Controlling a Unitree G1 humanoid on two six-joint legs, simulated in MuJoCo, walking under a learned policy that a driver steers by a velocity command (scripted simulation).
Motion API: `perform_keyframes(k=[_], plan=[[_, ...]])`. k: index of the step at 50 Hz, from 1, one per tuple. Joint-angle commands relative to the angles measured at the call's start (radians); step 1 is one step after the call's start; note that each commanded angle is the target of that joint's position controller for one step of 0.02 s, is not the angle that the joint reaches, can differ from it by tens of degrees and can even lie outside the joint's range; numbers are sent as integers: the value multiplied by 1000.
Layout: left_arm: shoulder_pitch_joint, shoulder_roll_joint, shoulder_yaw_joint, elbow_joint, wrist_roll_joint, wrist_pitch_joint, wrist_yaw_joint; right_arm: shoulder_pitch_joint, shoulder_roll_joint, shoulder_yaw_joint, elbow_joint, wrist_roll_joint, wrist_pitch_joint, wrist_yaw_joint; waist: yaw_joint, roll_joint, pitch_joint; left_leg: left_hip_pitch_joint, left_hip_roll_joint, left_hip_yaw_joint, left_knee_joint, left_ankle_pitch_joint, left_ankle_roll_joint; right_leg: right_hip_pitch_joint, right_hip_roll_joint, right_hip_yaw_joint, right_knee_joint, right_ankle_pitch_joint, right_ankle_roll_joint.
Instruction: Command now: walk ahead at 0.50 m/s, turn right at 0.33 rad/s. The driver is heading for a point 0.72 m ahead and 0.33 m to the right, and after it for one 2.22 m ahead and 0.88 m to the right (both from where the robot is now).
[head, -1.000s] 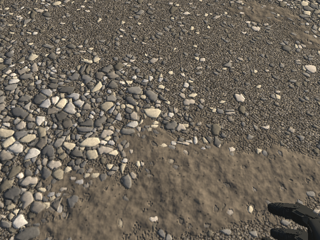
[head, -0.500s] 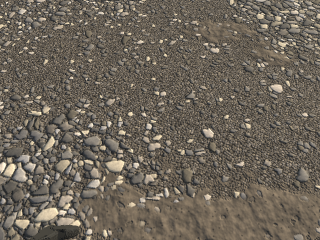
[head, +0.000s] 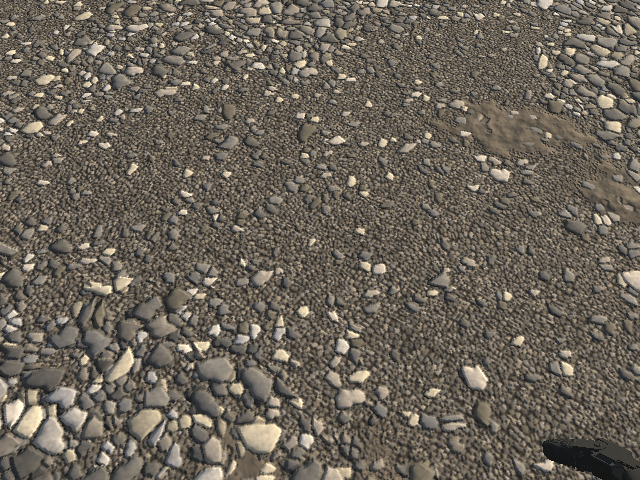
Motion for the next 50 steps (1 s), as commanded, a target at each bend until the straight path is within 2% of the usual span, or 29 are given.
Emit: perform_keyframes(k=[1, 2, 3, 4, 5, 6, 7, 10, 14, 17, 21, 22, 24, 25, 26, 27, 28, 29, 30, 31, 32, 33, 34, 36, 38, 41, 46, 48, 50], plan=[[10, 33, -5, -98, 21, -19, 4, 384, -298, -101, 26, -29, -11, -24, -201, 118, -325, 788, 286, -339, 24, -45, 160, -484, -38, 18, 611, 250, -47], [54, 19, -13, -98, 0, -35, 3, 419, -271, -95, 39, -21, 0, -21, -194, 299, -417, 882, 395, -663, -116, -228, 242, -690, 23, 76, 830, -191, -24], [-7, 125, 17, -101, -24, -39, 2, 367, -194, -72, 31, -12, 1, -23, -203, 180, -277, 770, 363, -582, -155, -338, 202, -773, -36, 131, 923, -149, -29], [-76, 136, 23, -120, -28, -37, 2, 306, -157, -61, 24, -9, 2, -26, -186, 132, -170, 644, 332, -447, -178, -331, 170, -791, -80, 103, 923, -63, -34], [-105, 125, 25, -126, -19, -31, 5, 241, -129, -51, 26, -11, 0, -24, -155, 86, -97, 516, 293, -350, -217, -269, 155, -757, -113, 90, 882, 11, -30], [-103, 114, 32, -123, -11, -19, 6, 195, -99, -44, 27, -15, -6, -23, -124, 100, -54, 428, 259, -265, -254, -208, 143, -714, -142, 97, 835, 64, -27], [-83, 93, 32, -121, -12, -5, 4, 167, -95, -44, 31, -20, -11, -22, -100, 115, -34, 362, 242, -204, -286, -166, 137, -661, -155, 95, 818, 98, -21], [-101, 55, 31, -141, -8, 25, 5, 150, -117, -57, 53, -24, -26, -26, -78, 72, 2, 309, 238, -74, -340, -29, 155, -670, -165, 93, 776, 181, -4], [-182, 39, 28, -176, -2, 23, -9, 173, -146, -67, 82, -25, -19, -41, -94, 41, 27, 355, 218, 67, -352, 58, 146, -706, -159, 78, 578, 364, 6], [-291, 20, 17, -214, 1, 16, -31, 204, -174, -75, 97, -17, -7, -50, -137, 21, 56, 388, 221, 141, -354, 69, 135, -682, -147, 14, 422, 444, -5], [-384, 29, 15, -270, 0, 20, -52, 252, -205, -89, 124, 4, 19, -50, -161, 19, 89, 520, 261, 183, -310, 124, 118, -706, -132, -31, 315, 370, -40], [-389, 37, 18, -281, 1, 21, -56, 253, -215, -93, 128, 10, 27, -50, -154, 25, 87, 549, 269, 195, -278, 194, 109, -694, -119, -48, 301, 327, -55], [-341, 68, 35, -288, 3, 27, -58, 234, -244, -102, 124, 21, 40, -53, -108, 58, 34, 580, 267, 226, -146, 517, 87, -582, -58, -105, 293, 223, -94], [-251, 98, 53, -270, 0, 30, -56, 221, -253, -105, 120, 27, 48, -54, -52, 65, -21, 571, 253, 244, -7, 659, 73, -460, -13, -134, 278, 193, -120], [-90, 147, 85, -227, -3, 32, -46, 206, -242, -99, 116, 31, 54, -54, 37, 42, -103, 492, 211, 273, 206, 662, 41, -230, 38, -144, 209, 255, -157], [48, 247, 121, -196, -2, 43, -24, 223, -193, -80, 94, 1, 47, -56, 80, -91, -184, 239, 156, 274, 532, 323, -18, 60, -76, 68, 179, 346, -215], [-30, 347, 125, -224, 6, 30, -20, 311, -53, -36, 37, -36, 20, -45, -67, -330, -276, -181, -68, 143, 867, -587, -87, 329, -325, 634, 72, 339, -412], [-23, 252, 96, -260, 12, 13, -31, 207, -146, -48, 36, 1, -12, -35, 17, -169, -365, -251, -54, -58, 950, -607, -73, 338, -372, 734, -23, 412, -422], [-67, 205, 80, -259, 18, -2, -36, 134, -176, -57, 10, 32, -23, -33, 10, -117, -241, -299, -16, -54, 931, -521, -54, 243, -345, 567, -11, 579, -379], [-118, 176, 73, -260, 6, -8, -35, 134, -164, -54, 19, 16, -26, -42, -33, -40, -164, -268, 28, -54, 850, -441, -48, 107, -291, 437, 5, 679, -335], [-175, 146, 65, -270, 1, -4, -29, 139, -175, -62, 30, -9, -19, -52, -66, -26, -114, -215, 57, -51, 775, -394, -54, -17, -254, 347, -1, 733, -302], [-209, 132, 58, -287, 15, -1, -22, 153, -184, -68, 32, -14, -4, -54, -97, -47, -104, -141, 69, -58, 746, -365, -58, -112, -233, 308, -19, 788, -291], [-222, 138, 59, -295, 23, 1, -18, 164, -176, -69, 28, -16, 12, -55, -113, -51, -104, -103, 62, -54, 714, -348, -67, -165, -219, 290, -32, 838, -290], [-217, 165, 67, -293, 24, 2, -7, 176, -143, -61, 26, -23, 32, -60, -127, -51, -111, -79, 37, -38, 627, -300, -91, -220, -195, 238, -33, 935, -291], [-201, 176, 71, -286, 14, 12, 8, 140, -124, -54, 11, -26, 41, -63, -119, -69, -119, -90, 11, -36, 515, -233, -111, -224, -169, 216, -16, 943, -274], [-189, 174, 70, -282, 2, 39, 28, 66, -115, -46, -8, -20, 48, -56, -91, -106, -137, -65, -21, -47, 353, -100, -123, -216, -137, 220, 14, 832, -227], [-176, 169, 67, -281, 6, 67, 37, -24, -134, -49, -41, -12, 48, -41, -58, -137, -112, -44, -63, -80, 183, -119, -114, -174, -147, 342, 80, 666, -201], [-192, 162, 64, -290, 4, 70, 36, -4, -148, -57, -43, -10, 39, -35, -71, -155, -115, 6, -73, -88, 106, -158, -94, -160, -146, 413, 108, 557, -193], [-229, 147, 57, -303, -1, 67, 33, 57, -156, -66, -30, -6, 25, -30, -119, -166, -107, 156, -62, -67, -38, -77, -54, -219, -107, 445, 150, 351, -165]])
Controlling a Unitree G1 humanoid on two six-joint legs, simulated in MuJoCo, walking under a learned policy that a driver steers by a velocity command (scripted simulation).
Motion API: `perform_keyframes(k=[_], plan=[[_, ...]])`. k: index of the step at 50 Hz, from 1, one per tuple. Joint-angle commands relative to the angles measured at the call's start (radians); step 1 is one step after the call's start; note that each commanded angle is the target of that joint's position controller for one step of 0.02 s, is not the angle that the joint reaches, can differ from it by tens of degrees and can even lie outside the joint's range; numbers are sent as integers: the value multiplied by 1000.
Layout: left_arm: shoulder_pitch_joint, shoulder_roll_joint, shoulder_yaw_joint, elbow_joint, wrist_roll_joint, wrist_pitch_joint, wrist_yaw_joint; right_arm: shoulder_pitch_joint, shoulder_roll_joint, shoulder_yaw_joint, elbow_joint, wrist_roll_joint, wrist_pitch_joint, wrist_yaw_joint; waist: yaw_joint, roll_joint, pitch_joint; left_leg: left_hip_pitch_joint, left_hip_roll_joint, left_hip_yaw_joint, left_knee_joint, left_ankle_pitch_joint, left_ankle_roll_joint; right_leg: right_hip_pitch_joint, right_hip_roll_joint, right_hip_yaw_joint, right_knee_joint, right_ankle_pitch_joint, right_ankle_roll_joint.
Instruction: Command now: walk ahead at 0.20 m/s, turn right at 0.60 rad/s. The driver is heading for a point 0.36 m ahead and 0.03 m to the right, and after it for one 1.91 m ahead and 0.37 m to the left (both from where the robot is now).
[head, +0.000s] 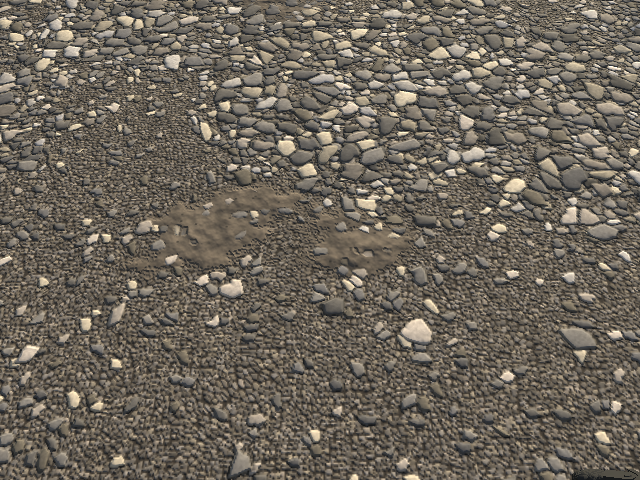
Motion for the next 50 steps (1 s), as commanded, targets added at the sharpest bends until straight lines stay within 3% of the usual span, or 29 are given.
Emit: perform_keyframes(k=[1, 2, 3, 4, 5, 7, 10, 13, 17, 21, 23, 24, 25, 26, 27, 28, 29, 30, 31, 33, 35, 38, 40, 44, 46, 48, 50], plan=[[-40, 81, 13, -83, 5, -18, 1, 77, -160, -54, -55, -8, -31, -3, -78, -115, -147, 284, 111, -64, -150, 60, 82, -40, -176, 225, 64, 93, -71], [52, 21, -3, -89, 11, -26, -3, 110, -229, -67, -57, -23, -27, -13, -27, 107, -184, 486, 308, -313, -193, 42, 202, -245, -40, 65, 267, -248, -15], [53, 65, 1, -112, 0, -35, -3, 207, -230, -76, -22, -24, -24, -9, -52, 269, -167, 554, 442, -625, -283, -183, 318, -463, -31, -19, 443, -364, 19], [37, 138, 19, -98, 1, -38, -5, 184, -170, -60, -41, -6, -30, -9, -66, 165, -113, 520, 422, -596, -299, -348, 313, -512, -100, -3, 548, -280, 41], [-7, 160, 29, -94, 3, -33, -8, 156, -143, -53, -49, -1, -27, -12, -71, 114, -66, 465, 373, -475, -298, -384, 272, -523, -129, -31, 587, -203, 58], [-33, 144, 32, -100, 6, -27, -16, 118, -124, -44, -54, 3, -21, -21, -62, 107, -25, 385, 312, -321, -326, -335, 226, -519, -176, -69, 597, -106, 76], [-60, 75, 13, -117, -6, -39, -36, 152, -131, -47, -43, -4, -29, -26, -82, 122, -17, 341, 269, -160, -384, -222, 227, -493, -204, -126, 555, 2, 84], [-104, 56, 5, -138, -5, -47, -43, 182, -154, -55, -30, -4, -36, -24, -100, 96, -28, 375, 293, -77, -402, -122, 247, -500, -228, -134, 459, 82, 95], [-155, 36, -7, -153, -3, -52, -55, 191, -188, -66, -14, 3, -36, -13, -113, 90, -15, 374, 300, 45, -403, -33, 234, -430, -237, -167, 282, 168, 91], [-184, 25, -14, -163, -4, -53, -66, 232, -202, -69, 19, 25, -29, 4, -118, 87, 13, 352, 316, 93, -386, -24, 221, -296, -213, -205, 135, 129, 56], [-142, 40, -7, -154, -2, -60, -69, 224, -215, -68, 38, 43, -17, 13, -67, 84, 30, 334, 328, 92, -333, 24, 215, -185, -179, -241, 32, 102, 18], [-58, 65, 8, -123, 2, -63, -66, 218, -209, -61, 46, 48, -14, 15, -13, 69, -2, 294, 307, 113, -239, 163, 199, -30, -145, -270, -36, 143, -4], [86, 123, 39, -77, 4, -63, -56, 235, -165, -43, 57, 40, -17, 17, 55, 25, -87, 231, 246, 170, -36, 278, 163, 190, -138, -253, -56, 164, -30], [262, 219, 61, -55, 18, -60, -37, 224, -80, -6, 21, -1, -24, 21, 116, -174, -235, 18, 170, 221, 342, -36, 96, 463, -382, 39, -70, 199, -95], [254, 283, 62, -71, 29, -66, -37, 269, -41, 6, -9, 13, -45, 18, 65, -355, -303, -277, 27, 114, 622, -450, 58, 567, -567, 460, -219, 42, -231], [236, 199, 43, -66, 24, -84, -45, 214, -153, -25, 4, 44, -53, 16, 100, -201, -234, -345, 64, -1, 738, -406, 64, 479, -554, 419, -248, -15, -219], [187, 152, 25, -58, 18, -93, -48, 183, -165, -32, -9, 55, -54, 20, 70, -199, -143, -375, 103, -1, 732, -315, 81, 394, -516, 265, -250, 2, -182], [123, 109, 11, -57, 14, -99, -51, 174, -151, -31, 1, 44, -48, 17, 37, -152, -93, -343, 142, 8, 688, -223, 80, 300, -465, 158, -275, 37, -152], [69, 81, 4, -57, 16, -105, -52, 173, -145, -35, 6, 33, -39, 16, 9, -157, -45, -309, 160, 5, 637, -149, 74, 224, -429, 74, -312, 90, -134], [25, 56, 0, -47, 28, -125, -46, 214, -111, -34, 27, 36, -16, 17, -34, -160, -29, -234, 161, -1, 619, -49, 61, 152, -397, -42, -360, 248, -113], [30, 54, 5, -27, 34, -142, -40, 208, -80, -31, 27, 36, 1, 14, -44, -113, -12, -254, 147, -17, 586, 10, 48, 150, -391, -132, -379, 381, -111], [46, 61, 9, 3, 36, -145, -27, 148, -57, -28, 2, 29, 4, 16, -37, -85, 21, -294, 125, -26, 432, 131, 40, 172, -381, -228, -399, 436, -99], [47, 73, 13, 15, 32, -143, -20, 88, -42, -20, -18, 25, 0, 29, -21, -82, 46, -261, 115, 18, 290, 221, 48, 166, -366, -292, -420, 431, -81], [114, 102, 25, 62, 20, -128, -10, -41, -15, -3, -77, 23, -3, 56, 28, -55, 98, -269, 105, 93, 129, 238, 85, 257, -400, -357, -410, 513, -67], [131, 114, 29, 78, 13, -111, -7, -77, -21, -3, -106, 25, -6, 71, 30, -59, 98, -275, 87, 132, 86, 175, 110, 333, -416, -382, -357, 641, -60], [124, 142, 35, 81, 9, -93, 1, -61, -45, -14, -125, 27, -4, 79, 0, -95, 48, -192, 32, 192, 76, 81, 146, 382, -418, -407, -246, 970, -44], [105, 175, 42, 76, 5, -74, 10, 62, -99, -42, -114, 32, 3, 75, -80, -138, -43, -19, -34, 231, 88, -20, 193, 392, -415, -415, -36, 1238, -29]])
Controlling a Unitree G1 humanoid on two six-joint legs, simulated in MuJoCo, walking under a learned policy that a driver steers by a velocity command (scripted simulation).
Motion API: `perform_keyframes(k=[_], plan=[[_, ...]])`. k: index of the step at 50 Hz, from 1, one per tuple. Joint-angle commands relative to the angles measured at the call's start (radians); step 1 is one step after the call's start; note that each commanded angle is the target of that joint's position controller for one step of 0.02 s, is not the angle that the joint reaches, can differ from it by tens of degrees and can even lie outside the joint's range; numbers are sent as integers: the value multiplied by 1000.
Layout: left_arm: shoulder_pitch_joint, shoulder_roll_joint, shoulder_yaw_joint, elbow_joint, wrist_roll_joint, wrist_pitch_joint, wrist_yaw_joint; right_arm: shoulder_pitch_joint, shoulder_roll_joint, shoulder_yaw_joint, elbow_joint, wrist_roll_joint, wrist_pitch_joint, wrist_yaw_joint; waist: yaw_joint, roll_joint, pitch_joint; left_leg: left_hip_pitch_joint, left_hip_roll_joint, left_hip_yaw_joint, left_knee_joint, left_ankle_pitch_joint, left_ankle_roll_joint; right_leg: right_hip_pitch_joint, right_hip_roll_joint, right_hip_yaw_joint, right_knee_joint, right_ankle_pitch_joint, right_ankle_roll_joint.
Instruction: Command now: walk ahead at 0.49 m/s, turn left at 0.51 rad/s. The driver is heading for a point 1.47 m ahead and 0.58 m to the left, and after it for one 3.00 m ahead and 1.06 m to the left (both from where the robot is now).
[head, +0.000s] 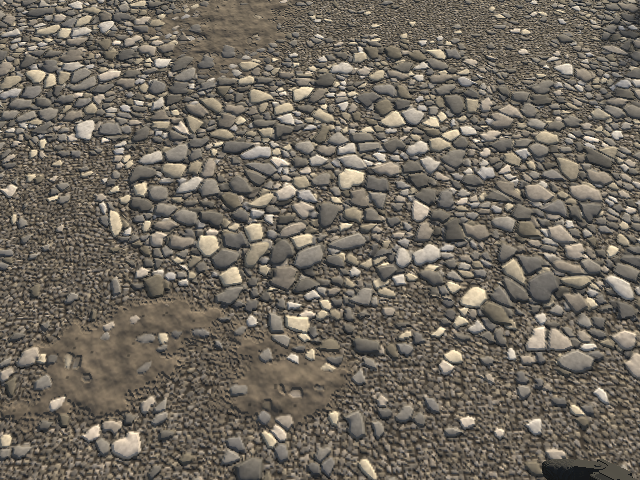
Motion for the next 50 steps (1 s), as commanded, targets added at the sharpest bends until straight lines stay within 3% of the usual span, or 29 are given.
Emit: perform_keyframes(k=[1, 2, 3, 4, 5, 6, 7, 8, 11, 13, 16, 18, 21, 23, 24, 25, 26, 27, 28, 29, 30, 32, 34, 37, 42, 46, 48, 49, 50], plan=[[-51, 224, 53, -65, -12, 10, 16, 202, -187, -77, -41, 5, -6, -11, -186, -125, -137, 336, -104, 54, -46, -63, 86, -78, -248, 39, 421, 1324, -80], [-58, 210, 44, -77, -5, -1, 19, 350, -252, -105, -12, 0, 7, -33, -260, -52, -215, 640, -29, -106, -95, -34, 136, -311, -199, 45, 707, 1012, -39], [54, 39, -7, -125, 31, -30, -5, 325, -344, -115, -19, -1, 2, -44, -115, 215, -289, 989, 246, -663, -129, -99, 332, -788, 23, 141, 1089, -100, 29], [-36, 103, -5, -143, -5, -76, -23, 364, -282, -97, -38, -7, -10, -44, -187, 113, -433, 1054, 318, -922, -287, -231, 390, -906, 53, 379, 1203, -157, 15], [-145, 150, 6, -176, -41, -96, -32, 326, -229, -85, -34, -9, -20, -45, -200, 55, -279, 949, 287, -772, -328, -195, 326, -975, -6, 398, 1154, -58, -9], [-164, 144, 2, -183, -32, -106, -28, 257, -196, -75, -41, -2, -27, -45, -146, -27, -171, 785, 240, -647, -332, -109, 283, -946, -51, 388, 1048, 28, -19], [-167, 146, 7, -171, -3, -104, -21, 192, -166, -66, -54, -2, -29, -45, -101, -54, -108, 642, 199, -557, -341, 1, 255, -885, -79, 376, 960, 63, -10], [-144, 155, 15, -167, 11, -93, -20, 158, -144, -57, -72, -15, -31, -51, -68, -35, -88, 545, 170, -499, -364, 88, 249, -814, -97, 379, 921, 90, 0], [-132, 122, 8, -170, 24, -60, -19, 152, -164, -61, -70, -14, -34, -65, -38, -9, -58, 386, 134, -408, -399, 216, 243, -750, -105, 339, 784, 135, 48], [-208, 89, -7, -195, 28, -52, -17, 173, -195, -69, -60, -11, -30, -78, -58, 4, -36, 312, 89, -341, -399, 225, 214, -729, -86, 312, 633, 254, 73], [-331, 63, -21, -216, 20, -58, -27, 223, -204, -72, -43, -1, -14, -90, -118, 44, -43, 278, 32, -301, -363, 117, 150, -637, -26, 297, 382, 486, 79], [-384, 80, -16, -230, 4, -63, -36, 265, -208, -73, -30, 1, -7, -91, -142, 60, -52, 313, 51, -352, -339, 43, 136, -607, 1, 309, 304, 527, 78], [-391, 124, 2, -236, -4, -75, -48, 286, -194, -70, -24, 5, 1, -94, -130, 83, -58, 420, 96, -460, -250, -33, 115, -596, 6, 352, 225, 448, 46], [-308, 146, 19, -216, -6, -85, -48, 259, -185, -70, -33, 0, 3, -95, -72, 110, -71, 434, 99, -496, -172, -12, 88, -493, 5, 341, 182, 394, 3], [-214, 173, 34, -198, 4, -91, -42, 255, -151, -58, -41, -5, 0, -92, -23, 100, -127, 403, 53, -464, -59, 27, 56, -340, -23, 350, 166, 389, -33], [-68, 227, 49, -189, 21, -93, -33, 265, -88, -35, -60, -20, -4, -88, 34, -10, -265, 292, -9, -379, 217, -106, 17, -91, -195, 515, 177, 316, -100], [9, 304, 67, -148, 33, -79, -38, 411, -38, -16, -89, 11, -13, -87, -33, -356, -373, -57, -136, -250, 536, -531, -47, 194, -416, 1000, 74, 85, -272], [-10, 209, 50, -161, 9, -74, -43, 401, -148, -34, -62, 23, -11, -91, -7, -261, -308, -184, -47, -266, 670, -492, -63, 160, -426, 1087, 24, -158, -263], [-52, 149, 32, -171, 6, -67, -37, 287, -203, -50, -74, 14, -5, -92, 24, -166, -182, -213, -15, -244, 703, -394, -71, 47, -377, 916, 13, -128, -216], [-99, 132, 23, -173, 15, -60, -35, 231, -196, -51, -87, -1, 0, -93, 10, -101, -115, -183, 17, -215, 687, -324, -77, -67, -332, 779, 6, 16, -188], [-126, 111, 15, -164, 18, -55, -34, 196, -184, -54, -101, -10, 0, -90, -5, -95, -61, -164, 43, -214, 643, -279, -80, -153, -292, 682, -13, 133, -182], [-143, 93, 9, -149, 20, -59, -30, 209, -145, -52, -108, 4, 8, -78, -36, -140, -36, -97, 78, -195, 586, -240, -80, -241, -247, 547, -59, 241, -170], [-137, 105, 14, -127, 11, -66, -31, 195, -111, -44, -117, 4, 18, -75, -42, -133, -21, -104, 90, -176, 530, -226, -89, -264, -250, 468, -95, 313, -188], [-127, 147, 28, -98, 13, -66, -29, 142, -95, -36, -137, -4, 22, -70, -36, -99, -14, -144, 104, -170, 410, -133, -105, -235, -270, 382, -121, 416, -207], [-107, 182, 35, -61, 4, -50, -23, 11, -75, -22, -160, -2, 6, -42, 9, -81, 16, -81, 86, -98, 143, 78, -87, -199, -243, 209, -120, 495, -166], [-69, 219, 46, -30, -16, -30, -24, -61, -89, -26, -197, 1, 7, -21, 15, -86, 43, -48, 60, -45, 30, 9, -42, -106, -277, 149, -77, 606, -139], [-76, 251, 56, -28, -27, -19, -19, -18, -123, -44, -200, -7, 13, -19, -30, -116, -3, 62, 0, 9, 8, -94, 1, -68, -278, 107, 50, 938, -119], [-83, 264, 59, -29, -32, -11, -16, 72, -155, -63, -182, -8, 17, -21, -88, -121, -58, 186, -42, 35, -13, -120, 29, -75, -267, 82, 189, 1084, -105], [-91, 249, 53, -33, -34, -7, -12, 242, -205, -94, -135, -5, 23, -32, -180, -96, -145, 431, -84, 39, -72, -58, 69, -168, -233, 51, 400, 1088, -76]])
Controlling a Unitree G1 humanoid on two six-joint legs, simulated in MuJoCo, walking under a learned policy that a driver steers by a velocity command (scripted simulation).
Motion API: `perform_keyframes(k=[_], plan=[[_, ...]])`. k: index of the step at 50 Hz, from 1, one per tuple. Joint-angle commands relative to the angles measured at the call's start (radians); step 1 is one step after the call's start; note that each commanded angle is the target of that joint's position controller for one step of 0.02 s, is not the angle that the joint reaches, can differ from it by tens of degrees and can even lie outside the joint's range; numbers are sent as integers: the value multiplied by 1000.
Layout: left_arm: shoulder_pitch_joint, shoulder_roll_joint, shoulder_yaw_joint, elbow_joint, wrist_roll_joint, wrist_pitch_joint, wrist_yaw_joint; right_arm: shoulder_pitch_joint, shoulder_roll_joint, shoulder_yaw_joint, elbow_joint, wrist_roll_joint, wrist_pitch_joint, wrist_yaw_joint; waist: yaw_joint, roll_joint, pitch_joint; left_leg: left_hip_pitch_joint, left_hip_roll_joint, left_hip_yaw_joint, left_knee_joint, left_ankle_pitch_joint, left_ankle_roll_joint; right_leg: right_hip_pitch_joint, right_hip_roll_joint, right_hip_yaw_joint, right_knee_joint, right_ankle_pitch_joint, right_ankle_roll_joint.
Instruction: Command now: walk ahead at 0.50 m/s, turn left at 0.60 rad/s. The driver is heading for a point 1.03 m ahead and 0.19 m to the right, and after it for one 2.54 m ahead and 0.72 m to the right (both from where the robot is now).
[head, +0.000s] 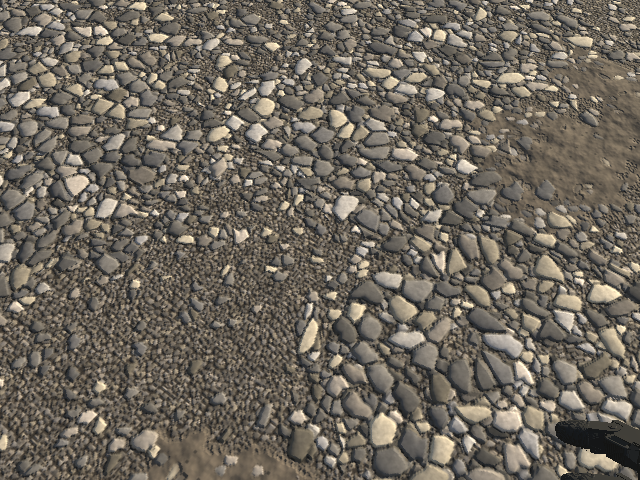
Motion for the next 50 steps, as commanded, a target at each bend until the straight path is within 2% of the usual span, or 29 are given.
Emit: perform_keyframes(k=[1, 2, 3, 4, 5, 6, 7, 8, 10, 13, 16, 20, 23, 25, 26, 27, 28, 29, 30, 31, 32, 33, 36, 39, 42, 44, 47, 49, 50], plan=[[-36, 138, 20, -83, 22, -5, 13, 398, -255, -114, 30, 7, 10, -32, -254, 32, -246, 680, 26, -150, -57, 9, 125, -375, -131, 29, 625, 691, -78], [45, 10, -25, -150, 51, -33, -3, 340, -356, -116, 9, 10, -6, -32, -117, 271, -360, 949, 271, -750, -182, -206, 322, -788, 75, 163, 950, -162, -29], [-72, 110, -9, -150, 12, -65, -16, 367, -247, -87, -7, 5, -21, -26, -209, 134, -415, 949, 300, -840, -303, -315, 309, -887, 48, 338, 1025, -132, -44], [-138, 140, -2, -168, -20, -78, -22, 332, -196, -70, 12, -4, -35, -24, -204, 97, -263, 830, 276, -688, -317, -228, 261, -936, 6, 321, 988, -28, -63], [-143, 123, -8, -161, -6, -83, -15, 271, -170, -59, 12, -4, -41, -25, -157, 15, -186, 682, 236, -569, -313, -112, 227, -885, -39, 316, 904, 58, -66], [-138, 123, -5, -148, 19, -80, -9, 208, -139, -48, 8, -9, -43, -27, -119, 4, -134, 554, 200, -471, -319, 20, 203, -818, -69, 312, 826, 106, -57], [-111, 124, -2, -139, 25, -68, -12, 175, -119, -38, -1, -23, -46, -31, -86, 31, -122, 471, 176, -417, -341, 108, 196, -747, -89, 318, 794, 141, -51], [-95, 115, -3, -132, 27, -57, -13, 164, -116, -37, 3, -26, -50, -33, -72, 38, -119, 425, 165, -392, -363, 162, 199, -712, -91, 311, 767, 157, -40], [-94, 85, -10, -124, 35, -38, -12, 179, -130, -37, 28, -21, -61, -40, -65, 27, -99, 366, 154, -318, -393, 255, 205, -698, -86, 291, 701, 201, -13], [-191, 53, -22, -150, 38, -32, -12, 215, -146, -39, 64, -18, -64, -54, -93, 23, -51, 355, 120, -233, -417, 282, 177, -740, -78, 283, 519, 380, 7], [-291, 28, -33, -168, 30, -40, -25, 256, -154, -38, 95, -13, -62, -60, -138, 31, -26, 356, 93, -182, -422, 197, 135, -691, -41, 266, 311, 565, -1], [-390, 35, -34, -200, 18, -50, -45, 328, -167, -41, 147, -5, -56, -60, -176, 35, 18, 459, 148, -220, -397, 141, 131, -712, -14, 270, 183, 579, -32], [-392, 52, -29, -213, 21, -57, -60, 350, -175, -47, 173, -5, -41, -66, -159, 51, 15, 578, 198, -250, -329, 243, 110, -725, 0, 273, 130, 460, -77], [-308, 78, -16, -195, 24, -59, -58, 330, -188, -50, 177, -5, -32, -70, -107, 76, -36, 604, 185, -237, -228, 490, 85, -591, 44, 232, 114, 377, -113], [-182, 111, 4, -159, 27, -60, -51, 314, -180, -45, 174, -9, -27, -71, -39, 64, -122, 577, 137, -198, -79, 626, 62, -407, 68, 205, 96, 410, -144], [-11, 165, 19, -128, 37, -59, -44, 312, -145, -27, 156, -23, -26, -73, 32, 17, -270, 418, 86, -161, 169, 485, 27, -106, -51, 322, 154, 481, -206], [94, 253, 44, -103, 39, -51, -43, 455, -52, 0, 146, -19, -46, -66, -6, -233, -430, 14, -85, -92, 579, -34, -66, 293, -290, 777, 116, 316, -384], [123, 175, 23, -86, 12, -47, -49, 421, -92, -2, 151, -17, -63, -61, 20, -268, -460, -145, -107, -182, 686, -435, -71, 341, -314, 1021, -45, 134, -400], [43, 131, 8, -99, 5, -42, -45, 306, -160, -20, 121, 6, -75, -54, 22, -189, -284, -238, -37, -177, 732, -379, -64, 216, -282, 897, -70, 37, -346], [-32, 113, 1, -118, 15, -34, -41, 225, -157, -17, 99, 6, -84, -53, 5, -101, -173, -235, 7, -144, 691, -293, -58, 56, -240, 785, -92, 77, -319], [-79, 95, -7, -126, 25, -29, -41, 181, -147, -18, 90, -14, -88, -54, -22, -45, -84, -208, 36, -127, 615, -238, -59, -93, -200, 701, -125, 167, -309], [-102, 83, -12, -133, 36, -31, -39, 202, -137, -21, 89, -23, -87, -56, -63, -78, -68, -143, 62, -136, 555, -195, -66, -181, -175, 662, -146, 256, -310], [-112, 85, -9, -134, 24, -35, -31, 237, -95, -13, 97, -32, -74, -60, -101, -104, -70, -58, 65, -111, 419, -164, -105, -285, -124, 559, -190, 398, -324], [-83, 125, 8, -122, 15, -33, -15, 123, -68, 1, 64, -35, -75, -63, -74, -90, -42, -32, 48, -99, 197, 6, -135, -342, -89, 484, -203, 435, -306], [-26, 143, 17, -106, 5, -20, -3, 11, -58, 7, 42, -25, -85, -54, -31, -94, -34, 39, 5, -96, 14, 171, -151, -358, -69, 469, -182, 393, -275], [14, 144, 19, -95, -2, -10, 1, -38, -71, 3, 28, -15, -93, -47, -15, -97, -34, 64, -10, -109, -46, 194, -151, -331, -84, 506, -150, 351, -267], [25, 143, 23, -95, -2, 3, 7, -41, -109, -13, 21, -8, -104, -41, -35, -116, -42, 122, -13, -134, -113, 126, -127, -272, -111, 589, -72, 290, -237], [12, 119, 18, -103, 5, 10, 8, 60, -135, -30, 48, -9, -111, -44, -97, -127, -77, 277, -12, -111, -164, 69, -88, -290, -80, 600, 31, 303, -202], [10, 72, 2, -114, 13, 8, 4, 167, -170, -46, 65, -22, -115, -51, -150, -95, -160, 459, 57, -161, -164, 35, -45, -349, -20, 557, 195, 294, -169]])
